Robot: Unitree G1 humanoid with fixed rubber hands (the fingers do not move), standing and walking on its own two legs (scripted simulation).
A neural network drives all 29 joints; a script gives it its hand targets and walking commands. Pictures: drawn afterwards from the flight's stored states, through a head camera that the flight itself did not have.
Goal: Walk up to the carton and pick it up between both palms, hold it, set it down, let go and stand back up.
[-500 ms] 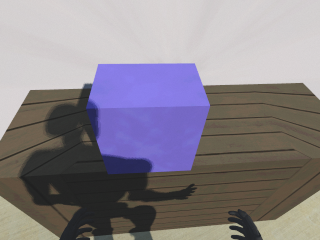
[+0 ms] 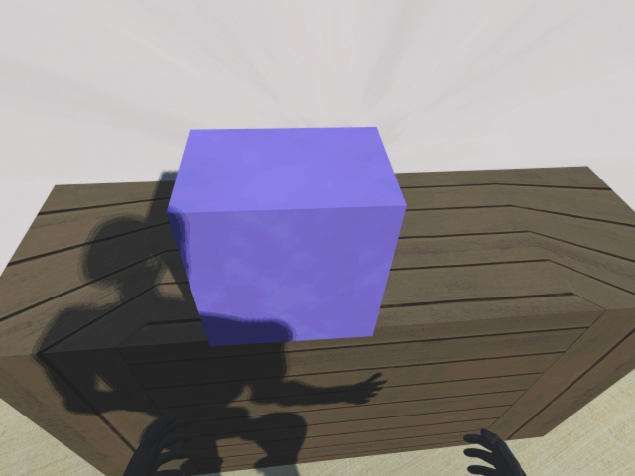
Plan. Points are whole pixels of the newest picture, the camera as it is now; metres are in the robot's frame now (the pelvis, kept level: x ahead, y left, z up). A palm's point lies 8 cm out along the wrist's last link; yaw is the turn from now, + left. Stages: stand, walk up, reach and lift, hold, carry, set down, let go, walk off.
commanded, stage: stand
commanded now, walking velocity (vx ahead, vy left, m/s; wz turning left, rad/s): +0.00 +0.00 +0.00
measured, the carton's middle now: (289, 241) +0.42 +0.06 +0.07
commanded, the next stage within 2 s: none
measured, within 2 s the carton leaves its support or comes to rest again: neither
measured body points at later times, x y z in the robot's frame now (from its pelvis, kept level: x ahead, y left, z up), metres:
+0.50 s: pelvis -0.02 +0.01 -0.01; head -0.03 +0.02 +0.44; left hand +0.06 +0.28 -0.12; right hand +0.06 -0.24 -0.12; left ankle +0.01 +0.13 -0.74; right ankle -0.03 -0.09 -0.74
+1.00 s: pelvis -0.05 +0.03 -0.01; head -0.06 +0.04 +0.44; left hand -0.01 +0.29 -0.14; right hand +0.01 -0.23 -0.13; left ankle +0.01 +0.13 -0.74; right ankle -0.03 -0.09 -0.74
